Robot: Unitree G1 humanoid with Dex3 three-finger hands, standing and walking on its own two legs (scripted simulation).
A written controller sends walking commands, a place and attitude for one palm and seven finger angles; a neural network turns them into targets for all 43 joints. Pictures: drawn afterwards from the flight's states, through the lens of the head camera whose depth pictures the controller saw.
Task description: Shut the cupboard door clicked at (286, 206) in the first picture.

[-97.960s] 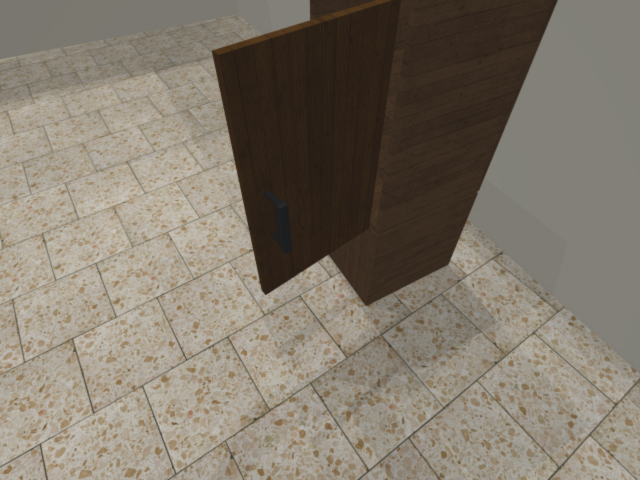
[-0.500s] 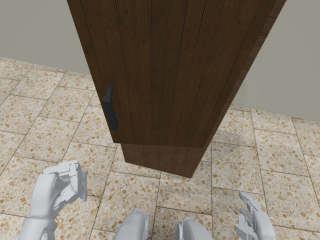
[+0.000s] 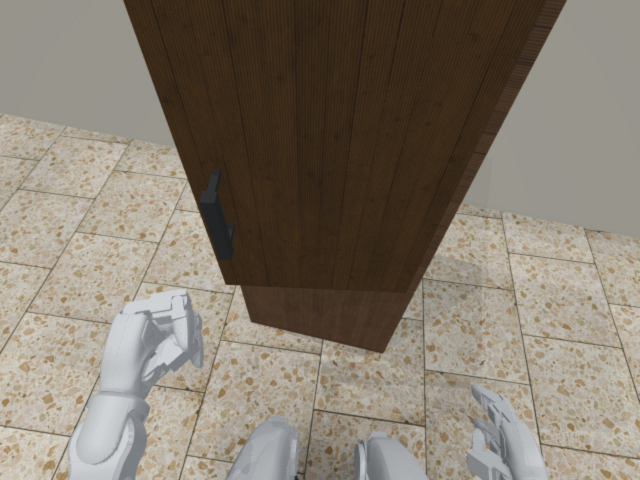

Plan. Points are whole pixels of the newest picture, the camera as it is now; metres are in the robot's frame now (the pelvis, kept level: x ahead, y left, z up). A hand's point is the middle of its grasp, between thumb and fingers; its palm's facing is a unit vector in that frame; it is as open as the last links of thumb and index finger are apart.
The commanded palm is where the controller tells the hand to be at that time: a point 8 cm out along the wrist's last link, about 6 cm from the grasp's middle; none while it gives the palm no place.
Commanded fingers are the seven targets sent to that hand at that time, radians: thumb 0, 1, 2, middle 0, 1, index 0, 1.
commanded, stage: bring the fist close to the handle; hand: left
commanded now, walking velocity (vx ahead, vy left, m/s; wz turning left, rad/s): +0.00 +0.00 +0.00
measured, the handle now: (220, 217) +0.44 +0.17 +0.03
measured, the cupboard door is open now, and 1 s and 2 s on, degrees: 11 11 0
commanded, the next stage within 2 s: push the door shut along its arc in 1.00 s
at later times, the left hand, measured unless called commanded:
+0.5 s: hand (226, 296) +0.32 +0.14 +0.04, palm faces -0.01 -1.00 -0.01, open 3.1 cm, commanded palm +0.31 +0.19 +0.04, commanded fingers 0.00 0.90 0.90 -1.30 -1.50 -1.30 -1.50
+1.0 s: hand (236, 285) +0.34 +0.13 +0.04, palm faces +0.02 -1.00 -0.03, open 3.1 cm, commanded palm +0.32 +0.18 +0.04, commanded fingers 0.00 0.90 0.90 -1.30 -1.50 -1.30 -1.50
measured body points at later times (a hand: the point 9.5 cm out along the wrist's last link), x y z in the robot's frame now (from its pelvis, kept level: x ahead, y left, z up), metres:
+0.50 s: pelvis +0.00 +0.00 +0.00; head +0.09 +0.01 +0.44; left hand +0.32 +0.19 +0.04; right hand +0.17 -0.24 -0.10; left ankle +0.05 +0.08 -0.62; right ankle +0.02 -0.09 -0.62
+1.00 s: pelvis +0.01 -0.01 +0.01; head +0.09 -0.01 +0.45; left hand +0.33 +0.18 +0.04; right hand +0.15 -0.26 -0.10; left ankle +0.05 +0.08 -0.62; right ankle +0.02 -0.09 -0.62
